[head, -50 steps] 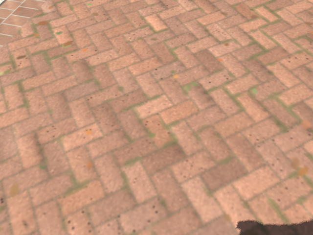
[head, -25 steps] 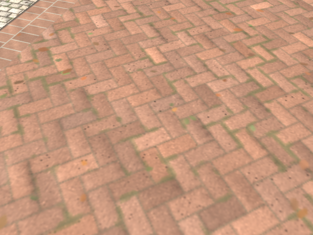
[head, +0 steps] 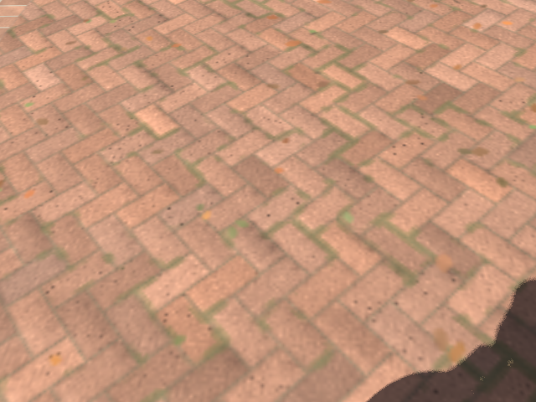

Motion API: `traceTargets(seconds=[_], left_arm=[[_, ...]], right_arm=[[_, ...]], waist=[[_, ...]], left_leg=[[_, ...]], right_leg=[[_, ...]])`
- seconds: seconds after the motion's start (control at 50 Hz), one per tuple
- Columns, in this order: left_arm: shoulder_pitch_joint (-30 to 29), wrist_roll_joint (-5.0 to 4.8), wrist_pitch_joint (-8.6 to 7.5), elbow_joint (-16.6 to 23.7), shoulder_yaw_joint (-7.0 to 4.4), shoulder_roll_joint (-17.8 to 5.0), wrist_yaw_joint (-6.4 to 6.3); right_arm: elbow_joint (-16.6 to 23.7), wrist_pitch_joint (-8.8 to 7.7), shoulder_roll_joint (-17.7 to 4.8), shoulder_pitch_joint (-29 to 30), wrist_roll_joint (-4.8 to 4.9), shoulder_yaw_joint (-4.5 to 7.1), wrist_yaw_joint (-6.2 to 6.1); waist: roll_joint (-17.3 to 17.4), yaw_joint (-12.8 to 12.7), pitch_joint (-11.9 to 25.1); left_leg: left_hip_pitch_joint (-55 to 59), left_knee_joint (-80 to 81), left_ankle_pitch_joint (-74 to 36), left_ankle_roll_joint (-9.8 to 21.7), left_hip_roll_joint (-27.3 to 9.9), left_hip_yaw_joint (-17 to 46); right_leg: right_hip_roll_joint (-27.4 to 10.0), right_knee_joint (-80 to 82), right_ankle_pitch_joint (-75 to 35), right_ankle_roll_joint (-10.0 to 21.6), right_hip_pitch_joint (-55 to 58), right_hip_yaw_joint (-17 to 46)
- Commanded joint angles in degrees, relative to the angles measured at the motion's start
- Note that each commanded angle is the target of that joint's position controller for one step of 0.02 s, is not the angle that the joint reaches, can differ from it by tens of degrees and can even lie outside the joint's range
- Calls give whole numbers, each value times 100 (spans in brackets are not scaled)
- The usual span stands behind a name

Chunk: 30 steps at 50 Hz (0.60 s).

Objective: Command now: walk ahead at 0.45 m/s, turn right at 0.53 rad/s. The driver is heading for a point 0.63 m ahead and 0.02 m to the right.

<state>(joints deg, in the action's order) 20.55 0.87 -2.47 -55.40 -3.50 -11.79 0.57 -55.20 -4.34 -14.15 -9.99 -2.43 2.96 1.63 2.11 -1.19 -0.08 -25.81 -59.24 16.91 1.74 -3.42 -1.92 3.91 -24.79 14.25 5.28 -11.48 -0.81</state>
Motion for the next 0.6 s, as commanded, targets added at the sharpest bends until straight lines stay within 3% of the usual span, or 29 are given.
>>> traceTargets(seconds=[0.02,0.12,0.18,0.24,0.28,0.3,0.32,0.34,0.36,0.38,0.4,0.42,0.44,0.5,0.54,0.6], left_arm=[[331,-85,-164,202,-157,-788,-62],[784,-67,-159,137,-184,-828,-96],[891,-37,-144,149,-199,-856,-99],[893,-8,-138,171,-232,-947,-126],[630,-5,-137,248,-263,-1052,-160],[428,-1,-146,307,-287,-1149,-156],[344,2,-163,336,-307,-1218,-122],[248,-24,-196,388,-308,-1185,-75],[391,-37,-232,598,-186,-697,-49],[1206,-234,-192,694,-134,-374,-47],[950,-13,-106,483,-168,-830,-94],[503,46,-93,511,-173,-831,-33],[270,61,-93,555,-146,-707,5],[158,157,36,596,-112,-566,107],[-97,160,83,682,-88,-528,141],[-888,170,80,954,-15,-503,207]], right_arm=[[379,23,-452,205,-25,77,15],[905,142,-310,1261,30,3,9],[1200,128,-267,1806,76,-58,35],[1460,94,-362,2051,130,-71,24],[1458,50,-497,1670,145,-37,-12],[1338,24,-618,1174,149,16,-58],[1114,-18,-788,405,158,97,-125],[934,-83,-972,-474,105,174,-208],[946,-103,-1422,-1372,-49,262,-308],[975,-36,-1746,-961,-128,332,-271],[1073,19,-1127,-478,-8,249,-229],[1121,6,-655,-119,54,133,-201],[1051,-21,-468,-50,33,76,-173],[736,-174,-426,-425,85,36,-143],[598,-273,-486,-655,139,51,-104],[466,-281,-539,-868,149,61,-98]], waist=[[-527,65,-227],[-523,-181,-360],[-647,-345,-428],[-710,-390,-441],[-737,-148,-353],[-752,82,-163],[-623,374,254],[-385,787,765],[377,960,1680],[1827,283,1967],[667,197,1149],[70,183,439],[-115,143,154],[311,4,26],[268,-16,-23],[191,69,-230]], left_leg=[[-1307,219,-563,-162,-107,167],[-1712,1167,-1094,-413,37,52],[-1475,1857,-1479,-390,177,13],[-1123,2366,-1572,-246,257,60],[-342,2760,-1440,-88,342,121],[416,2883,-1201,8,489,86],[1345,3035,-1075,107,622,19],[2585,3214,-1033,246,272,282],[3827,3306,346,446,-1263,1851],[4418,4351,726,1127,-2322,4703],[3575,4499,1534,1098,-2044,4508],[2723,4556,1239,1002,-1720,3436],[2222,4643,381,930,-1433,2686],[1708,4793,-1239,866,-1051,1593],[1786,4913,-1699,961,-1062,1279],[1878,5200,-1680,997,-988,857]], right_leg=[[-1366,1493,-1194,797,990,1912],[-1236,1398,-1980,847,1151,1743],[-1147,1258,-2404,780,1103,1724],[-1220,1069,-2882,677,1221,1897],[-1225,823,-3294,485,1119,1948],[-1144,421,-3968,350,964,1890],[-946,-418,-4480,236,896,1792],[-599,-1649,-3913,130,355,1602],[-208,-3337,-1559,95,-436,1221],[481,-4622,1838,-34,-2015,791],[-79,-4990,1255,57,-2378,865],[-282,-4772,652,41,-2278,774],[-419,-4528,407,11,-2122,736],[-517,-4087,344,-91,-1780,679],[-539,-3820,225,-146,-2045,652],[-699,-3017,-341,-289,-2502,452]])
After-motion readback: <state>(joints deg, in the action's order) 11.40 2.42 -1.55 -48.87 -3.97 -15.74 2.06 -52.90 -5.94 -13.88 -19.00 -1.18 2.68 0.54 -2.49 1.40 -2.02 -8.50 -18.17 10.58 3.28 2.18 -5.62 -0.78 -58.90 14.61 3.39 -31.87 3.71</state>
